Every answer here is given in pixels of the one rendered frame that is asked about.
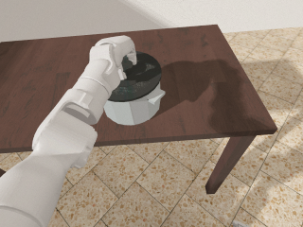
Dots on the left robot forearm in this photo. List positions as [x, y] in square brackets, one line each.
[86, 99]

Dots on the pot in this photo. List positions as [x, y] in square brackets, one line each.
[137, 111]

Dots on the robot left hand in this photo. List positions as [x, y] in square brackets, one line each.
[128, 49]

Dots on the lid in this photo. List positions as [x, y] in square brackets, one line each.
[144, 79]

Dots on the knob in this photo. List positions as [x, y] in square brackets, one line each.
[128, 67]

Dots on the table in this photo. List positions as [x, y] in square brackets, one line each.
[207, 93]

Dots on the robot left upper arm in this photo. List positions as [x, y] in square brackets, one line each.
[29, 191]

